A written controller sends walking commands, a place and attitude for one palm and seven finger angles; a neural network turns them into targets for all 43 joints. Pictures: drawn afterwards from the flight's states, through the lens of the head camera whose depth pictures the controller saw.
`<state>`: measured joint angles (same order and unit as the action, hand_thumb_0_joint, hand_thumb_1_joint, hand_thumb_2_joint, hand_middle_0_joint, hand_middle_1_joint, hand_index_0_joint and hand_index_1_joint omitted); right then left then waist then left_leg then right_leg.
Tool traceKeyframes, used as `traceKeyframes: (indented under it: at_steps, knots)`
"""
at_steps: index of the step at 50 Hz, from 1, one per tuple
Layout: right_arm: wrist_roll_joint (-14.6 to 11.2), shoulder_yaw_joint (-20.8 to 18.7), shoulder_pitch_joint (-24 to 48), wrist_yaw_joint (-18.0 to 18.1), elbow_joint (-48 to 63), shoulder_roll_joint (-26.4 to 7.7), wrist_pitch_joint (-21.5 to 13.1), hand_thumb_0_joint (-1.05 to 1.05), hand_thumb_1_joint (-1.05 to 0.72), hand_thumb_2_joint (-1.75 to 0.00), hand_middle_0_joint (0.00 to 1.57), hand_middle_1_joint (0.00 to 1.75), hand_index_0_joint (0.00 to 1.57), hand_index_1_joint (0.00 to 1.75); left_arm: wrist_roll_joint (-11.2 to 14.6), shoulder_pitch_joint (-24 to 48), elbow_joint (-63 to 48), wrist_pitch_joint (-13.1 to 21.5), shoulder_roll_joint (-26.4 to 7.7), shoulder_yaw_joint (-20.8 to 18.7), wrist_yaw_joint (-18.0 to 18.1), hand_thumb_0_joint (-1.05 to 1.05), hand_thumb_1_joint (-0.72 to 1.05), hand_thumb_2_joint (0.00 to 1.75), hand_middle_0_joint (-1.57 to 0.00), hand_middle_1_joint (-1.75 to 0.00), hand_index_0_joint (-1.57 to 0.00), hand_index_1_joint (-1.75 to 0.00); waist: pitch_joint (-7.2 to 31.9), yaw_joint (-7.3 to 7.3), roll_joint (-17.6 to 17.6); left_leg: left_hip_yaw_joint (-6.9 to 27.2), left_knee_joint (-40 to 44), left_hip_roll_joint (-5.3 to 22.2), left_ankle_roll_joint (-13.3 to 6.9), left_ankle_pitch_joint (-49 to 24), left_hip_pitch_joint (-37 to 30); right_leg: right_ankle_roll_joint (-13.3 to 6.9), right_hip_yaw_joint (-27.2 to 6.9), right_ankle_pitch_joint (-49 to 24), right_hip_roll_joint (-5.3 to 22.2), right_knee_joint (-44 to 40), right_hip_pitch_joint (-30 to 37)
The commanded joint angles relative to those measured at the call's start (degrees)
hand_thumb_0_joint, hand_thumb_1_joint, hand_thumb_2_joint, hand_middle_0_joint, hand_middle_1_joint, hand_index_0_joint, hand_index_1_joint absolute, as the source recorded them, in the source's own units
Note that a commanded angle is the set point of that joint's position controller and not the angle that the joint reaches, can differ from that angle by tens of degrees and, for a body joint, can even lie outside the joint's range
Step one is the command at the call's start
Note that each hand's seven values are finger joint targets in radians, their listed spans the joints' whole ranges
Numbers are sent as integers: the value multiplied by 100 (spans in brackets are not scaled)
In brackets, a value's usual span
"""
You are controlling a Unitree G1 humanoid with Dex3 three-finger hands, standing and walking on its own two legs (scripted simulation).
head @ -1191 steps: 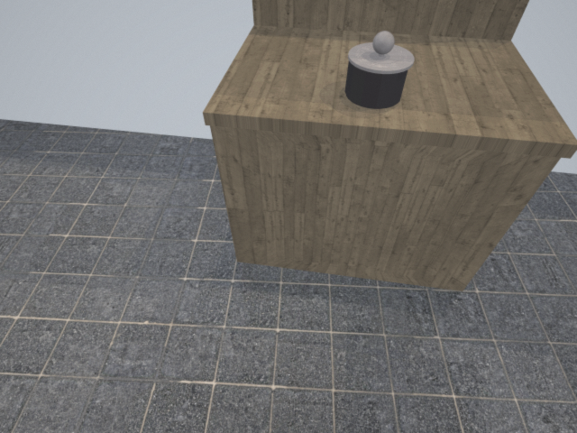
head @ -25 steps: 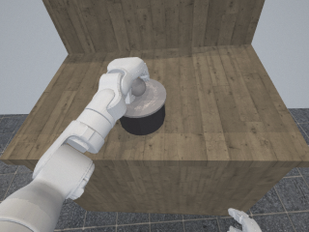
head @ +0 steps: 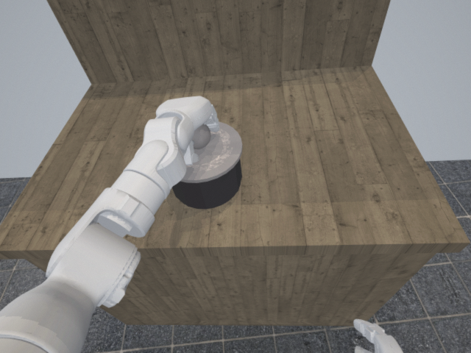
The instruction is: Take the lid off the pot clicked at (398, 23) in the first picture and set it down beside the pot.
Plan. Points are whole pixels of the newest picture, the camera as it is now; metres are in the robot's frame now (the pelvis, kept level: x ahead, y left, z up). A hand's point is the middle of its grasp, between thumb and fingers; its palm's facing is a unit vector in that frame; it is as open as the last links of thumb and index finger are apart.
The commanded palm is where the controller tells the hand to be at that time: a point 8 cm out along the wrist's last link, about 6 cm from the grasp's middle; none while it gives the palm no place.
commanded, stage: close the fingers and squeeze the knob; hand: left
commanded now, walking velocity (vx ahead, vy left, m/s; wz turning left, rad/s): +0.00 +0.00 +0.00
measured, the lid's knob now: (196, 135) +0.48 +0.07 +0.12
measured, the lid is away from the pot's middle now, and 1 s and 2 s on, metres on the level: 0.00 0.00 0.01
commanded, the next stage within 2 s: lift the lid straight up in 1.30 s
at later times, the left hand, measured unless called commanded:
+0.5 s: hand (192, 143) +0.44 +0.08 +0.13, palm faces -0.30 -0.04 -0.95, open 8.4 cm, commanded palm +0.43 +0.08 +0.20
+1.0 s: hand (192, 143) +0.45 +0.08 +0.13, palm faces -0.30 -0.05 -0.95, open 7.7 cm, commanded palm +0.42 +0.08 +0.20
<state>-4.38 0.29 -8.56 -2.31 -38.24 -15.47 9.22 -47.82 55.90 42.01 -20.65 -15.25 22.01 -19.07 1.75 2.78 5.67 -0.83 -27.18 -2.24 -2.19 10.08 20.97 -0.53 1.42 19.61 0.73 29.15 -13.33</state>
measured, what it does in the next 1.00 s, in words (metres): stands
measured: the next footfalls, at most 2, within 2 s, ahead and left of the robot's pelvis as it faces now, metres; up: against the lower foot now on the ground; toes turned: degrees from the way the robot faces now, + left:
none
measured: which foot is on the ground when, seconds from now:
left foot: down 0.00-1.00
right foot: down 0.00-1.00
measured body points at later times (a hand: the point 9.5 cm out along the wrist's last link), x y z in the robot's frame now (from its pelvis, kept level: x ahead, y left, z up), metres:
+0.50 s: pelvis +0.00 +0.00 +0.00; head +0.03 -0.04 +0.45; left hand +0.46 +0.08 +0.18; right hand +0.16 -0.23 -0.13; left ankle +0.04 +0.10 -0.74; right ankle -0.05 -0.11 -0.74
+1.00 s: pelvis +0.01 +0.00 +0.00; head +0.03 -0.04 +0.45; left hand +0.46 +0.08 +0.18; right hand +0.15 -0.23 -0.14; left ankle +0.04 +0.10 -0.74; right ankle -0.05 -0.11 -0.74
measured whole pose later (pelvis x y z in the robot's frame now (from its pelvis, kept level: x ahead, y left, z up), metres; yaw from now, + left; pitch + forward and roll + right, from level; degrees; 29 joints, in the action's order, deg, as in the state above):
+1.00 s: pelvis +0.01 +0.00 +0.00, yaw +0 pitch +4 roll +1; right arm -4.2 -0.2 -7.8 -3.7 -38.1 -15.3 9.3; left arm -47.8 53.9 37.3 -21.6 -15.4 23.0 -18.7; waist 1.4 2.4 6.1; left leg -0.7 -27.4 -2.6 -2.4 10.5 21.1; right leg -0.3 1.5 19.9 1.1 28.9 -13.2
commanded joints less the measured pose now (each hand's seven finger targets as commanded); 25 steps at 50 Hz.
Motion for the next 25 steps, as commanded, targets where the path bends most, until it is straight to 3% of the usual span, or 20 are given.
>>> traceKeyframes:
  at_steps: [1, 3, 5, 8, 10, 12, 13, 15, 16, 17, 20, 22, 25]
  knots:
    - [-16, -171, 539, -17, 799, -532, -251, 0, -90, -90, 20, 30, 20, 30, -189, 2890, -1038, 58, -1011, -504, 195, 0, -18, 126, -78, -24, -78, -24, 2143, 23, -923, 196, -94, -119, -275, -1322, -1803, -137, 69, -2797, -178, -309, -121]
    - [-14, -190, 527, -24, 788, -524, -259, 0, -90, -90, 20, 30, 20, 30, -178, 3013, -1229, 54, -989, -486, 196, 0, -15, 125, -74, -36, -74, -36, 2246, 31, -970, 197, -108, -119, -282, -1393, -1884, -128, 62, -2894, -187, -300, -89]
    - [3, -190, 529, -36, 805, -557, -274, 0, -90, -90, 20, 30, 20, 30, -159, 2879, -1248, 102, -1174, -658, 192, 0, -13, 124, -72, -45, -72, -45, 2313, -4, -963, 197, -128, -120, -281, -1526, -1870, -129, 52, -3071, -174, -277, 23]
    - [-17, -190, 543, -59, 787, -521, -262, 0, -90, -90, 20, 30, 20, 30, -169, 2784, -1216, 57, -885, -439, 191, 0, -9, 123, -70, -54, -70, -54, 2209, 17, -998, 197, -136, -115, -270, -1568, -1885, -131, 88, -3055, -190, -265, -90]
    - [0, -222, 581, -95, 839, -533, -263, 0, -90, -90, 20, 30, 20, 30, -172, 2834, -1589, 111, -1003, -537, 190, 0, -6, 122, -69, -59, -69, -59, 2448, -14, -961, 225, -207, -98, -281, -1879, -2045, -137, 66, -3318, -185, -221, 27]
    - [2, -235, 616, -126, 860, -496, -271, 0, -90, -90, 20, 30, 20, 30, -154, 2753, -1674, 92, -863, -441, 197, 0, -4, 120, -69, -64, -69, -64, 2532, -14, -890, 244, -253, -106, -282, -2043, -2171, -136, 73, -3355, -188, -199, -24]
    - [-10, -217, 592, -125, 818, -517, -247, 0, -90, -90, 20, 30, 20, 30, -163, 2673, -1483, 62, -984, -541, 211, 0, -2, 119, -69, -66, -69, -66, 2377, -17, -1009, 237, -218, -95, -271, -1923, -2029, -134, 98, -3268, -199, -210, -24]
    - [-18, -196, 598, -127, 774, -521, -202, 0, -90, -90, 20, 30, 20, 30, -133, 2728, -1258, 20, -842, -416, 222, 0, 0, 118, -69, -70, -69, -70, 2102, 31, -1074, 207, -134, -94, -256, -1623, -1835, -128, 129, -3053, -208, -256, -128]
    - [-32, -197, 620, -117, 764, -518, -194, 0, -90, -90, 20, 30, 20, 30, -138, 2854, -1332, -1, -793, -374, 238, 0, 2, 117, -69, -72, -69, -72, 2118, 38, -1109, 218, -109, -87, -249, -1502, -1847, -131, 136, -2905, -206, -263, -165]
    - [-26, -210, 631, -115, 786, -509, -216, 0, -90, -90, 20, 30, 20, 30, -130, 3017, -1573, 2, -731, -299, 243, 0, 3, 116, -69, -73, -69, -73, 2216, 46, -931, 219, -135, -98, -263, -1569, -1985, -141, 119, -2967, -202, -265, -198]
    - [5, -224, 635, -122, 795, -527, -228, 0, -90, -90, 20, 30, 20, 30, -177, 3040, -1702, 37, -1006, -503, 263, 0, 7, 113, -70, -78, -70, -78, 2593, 9, -903, 268, -197, -83, -262, -1844, -2155, -146, 81, -3145, -202, -200, -35]
    - [-7, -205, 644, -133, 770, -486, -221, 0, -90, -90, 20, 30, 20, 30, -180, 2963, -1541, -15, -735, -302, 266, 0, 10, 111, -70, -81, -70, -81, 2471, 24, -821, 270, -192, -93, -242, -1739, -2113, -161, 128, -2991, -206, -198, -166]
    - [10, -218, 671, -160, 828, -504, -219, 0, -90, -90, 20, 30, 20, 30, -127, 2722, -1567, 12, -903, -491, 256, 0, 15, 107, -71, -84, -71, -84, 2548, -23, -974, 266, -228, -90, -259, -1875, -2088, -151, 96, -3174, -198, -200, -19]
